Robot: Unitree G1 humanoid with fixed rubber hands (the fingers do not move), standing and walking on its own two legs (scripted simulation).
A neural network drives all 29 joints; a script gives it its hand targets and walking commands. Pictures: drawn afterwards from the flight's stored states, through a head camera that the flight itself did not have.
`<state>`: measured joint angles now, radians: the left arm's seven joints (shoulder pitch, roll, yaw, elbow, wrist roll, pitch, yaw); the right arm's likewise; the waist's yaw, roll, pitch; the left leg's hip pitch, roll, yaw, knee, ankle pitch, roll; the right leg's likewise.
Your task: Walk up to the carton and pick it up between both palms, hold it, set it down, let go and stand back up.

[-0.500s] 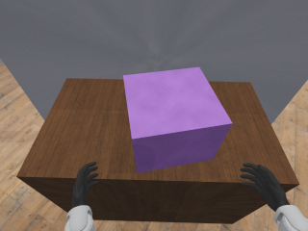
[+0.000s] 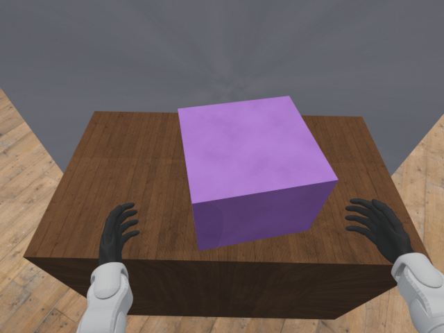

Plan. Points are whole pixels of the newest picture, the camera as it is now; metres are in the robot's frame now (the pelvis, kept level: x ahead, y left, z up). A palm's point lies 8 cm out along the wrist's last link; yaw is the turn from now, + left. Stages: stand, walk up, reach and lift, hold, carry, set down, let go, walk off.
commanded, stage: reach and lift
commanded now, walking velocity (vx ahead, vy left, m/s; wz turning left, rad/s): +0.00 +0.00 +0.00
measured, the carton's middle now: (245, 171) +0.46 -0.01 -0.02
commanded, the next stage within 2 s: none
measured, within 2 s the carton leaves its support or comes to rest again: neither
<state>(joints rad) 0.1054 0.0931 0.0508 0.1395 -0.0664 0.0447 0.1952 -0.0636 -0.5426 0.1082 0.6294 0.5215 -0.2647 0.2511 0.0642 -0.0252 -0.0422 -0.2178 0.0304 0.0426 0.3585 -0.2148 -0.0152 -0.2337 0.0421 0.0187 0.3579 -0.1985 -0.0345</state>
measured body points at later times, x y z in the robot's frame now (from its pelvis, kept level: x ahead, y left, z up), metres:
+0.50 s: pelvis -0.01 +0.00 +0.00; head +0.02 -0.01 +0.45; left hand +0.29 +0.26 +0.06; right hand +0.39 -0.24 +0.07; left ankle -0.02 +0.13 -0.75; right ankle -0.01 -0.10 -0.75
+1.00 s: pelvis -0.01 +0.00 +0.00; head +0.04 -0.01 +0.45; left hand +0.34 +0.27 +0.11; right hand +0.45 -0.22 +0.12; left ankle -0.02 +0.13 -0.75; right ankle -0.01 -0.10 -0.75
